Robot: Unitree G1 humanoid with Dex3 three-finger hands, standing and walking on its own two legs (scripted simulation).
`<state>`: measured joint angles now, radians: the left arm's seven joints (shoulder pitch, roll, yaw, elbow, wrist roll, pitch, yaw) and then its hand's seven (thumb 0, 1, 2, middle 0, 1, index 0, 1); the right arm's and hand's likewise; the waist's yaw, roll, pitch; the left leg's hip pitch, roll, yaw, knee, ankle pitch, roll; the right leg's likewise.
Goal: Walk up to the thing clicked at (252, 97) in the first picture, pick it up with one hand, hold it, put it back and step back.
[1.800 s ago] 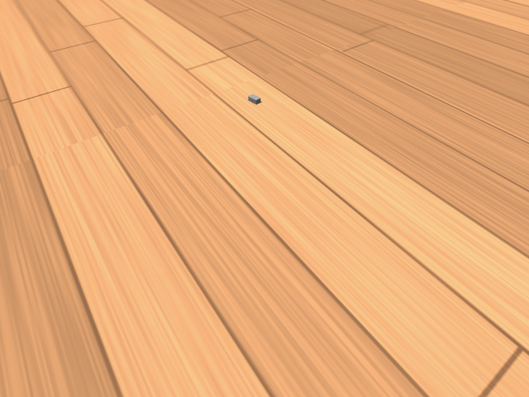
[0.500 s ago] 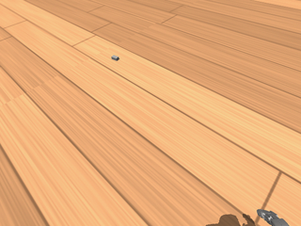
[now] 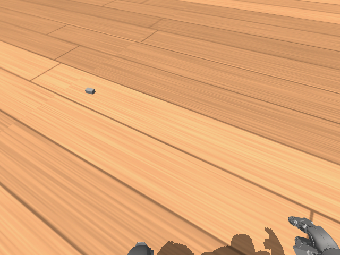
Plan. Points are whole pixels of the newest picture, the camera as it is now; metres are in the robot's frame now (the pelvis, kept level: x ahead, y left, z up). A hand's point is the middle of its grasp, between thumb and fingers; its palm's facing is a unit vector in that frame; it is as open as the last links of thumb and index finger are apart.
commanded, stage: walk up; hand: left
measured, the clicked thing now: (90, 90) +1.68 +0.84 -0.74
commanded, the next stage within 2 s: none
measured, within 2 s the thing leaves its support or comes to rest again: neither
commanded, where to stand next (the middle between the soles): +1.24 +0.90 m, yaw -39 degrees
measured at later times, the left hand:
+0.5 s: hand (80, 151) +0.48 +0.35 -0.10, palm faces -0.23 -0.82 -0.52, open 7.4 cm
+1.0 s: hand (45, 131) +0.61 +0.55 -0.14, palm faces -0.32 -0.78 -0.54, open 7.4 cm
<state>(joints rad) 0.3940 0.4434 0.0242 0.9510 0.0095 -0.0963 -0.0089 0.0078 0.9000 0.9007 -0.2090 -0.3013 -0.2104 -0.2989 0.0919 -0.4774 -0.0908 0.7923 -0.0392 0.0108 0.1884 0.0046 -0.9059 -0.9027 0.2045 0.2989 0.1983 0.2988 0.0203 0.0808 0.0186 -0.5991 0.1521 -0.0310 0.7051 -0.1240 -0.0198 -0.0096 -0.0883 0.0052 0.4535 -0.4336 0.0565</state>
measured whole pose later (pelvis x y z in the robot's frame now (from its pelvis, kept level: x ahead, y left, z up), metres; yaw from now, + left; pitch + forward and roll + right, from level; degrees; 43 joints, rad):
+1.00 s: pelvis +0.50 +0.24 -0.01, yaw -19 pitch +0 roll -1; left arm 0.33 0.51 0.05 0.99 0.00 -0.06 0.08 0.01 0.91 0.90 -0.20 -0.30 -0.21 -0.30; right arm 0.14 -0.42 -0.11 0.76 -0.05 0.01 0.11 0.00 -0.91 -0.90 0.20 0.30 0.20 0.30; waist -0.01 0.00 0.09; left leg -0.44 0.09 0.09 0.76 -0.31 0.00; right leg -0.52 -0.09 0.07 1.17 -0.43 -0.05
